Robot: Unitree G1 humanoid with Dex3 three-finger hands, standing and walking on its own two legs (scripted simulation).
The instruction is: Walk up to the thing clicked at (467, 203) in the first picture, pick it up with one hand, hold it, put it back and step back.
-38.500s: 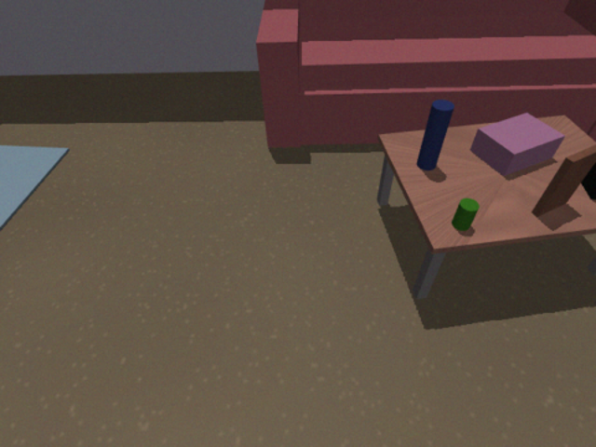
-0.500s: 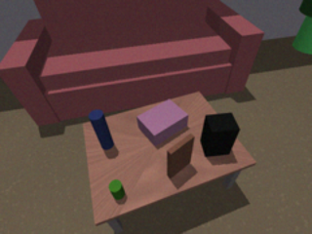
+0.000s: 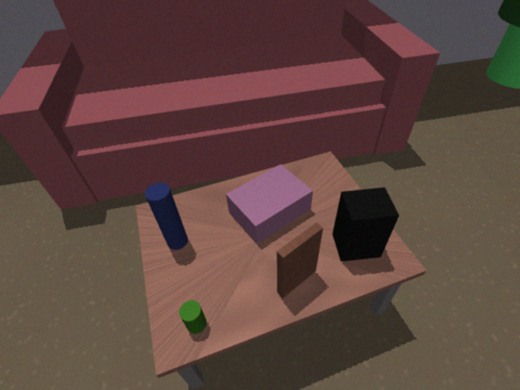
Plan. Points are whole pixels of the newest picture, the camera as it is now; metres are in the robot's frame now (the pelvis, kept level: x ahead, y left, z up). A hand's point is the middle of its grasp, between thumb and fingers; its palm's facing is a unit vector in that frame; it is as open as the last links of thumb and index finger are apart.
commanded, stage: stand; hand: left
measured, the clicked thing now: (193, 317) +0.40 +0.23 -0.38
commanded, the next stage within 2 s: step back in 0.28 s
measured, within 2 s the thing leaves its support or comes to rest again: neither
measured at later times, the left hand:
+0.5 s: hand out of the picture +0.07 +0.28 -0.17, palm faces -0.01 -0.93 -0.38, open 7.4 cm
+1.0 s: hand out of the picture -0.03 +0.30 -0.19, palm faces -0.11 -0.92 -0.38, open 7.4 cm
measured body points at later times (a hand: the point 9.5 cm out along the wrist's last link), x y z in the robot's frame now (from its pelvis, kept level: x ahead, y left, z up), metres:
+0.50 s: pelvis -0.03 +0.01 -0.01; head +0.03 +0.01 +0.43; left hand +0.07 +0.33 -0.14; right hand +0.07 -0.31 -0.14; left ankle +0.00 +0.13 -0.75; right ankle -0.02 -0.11 -0.75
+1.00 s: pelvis -0.13 +0.03 -0.03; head -0.06 +0.04 +0.41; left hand -0.02 +0.34 -0.16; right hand -0.03 -0.28 -0.14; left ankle -0.02 +0.13 -0.75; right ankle -0.19 -0.10 -0.73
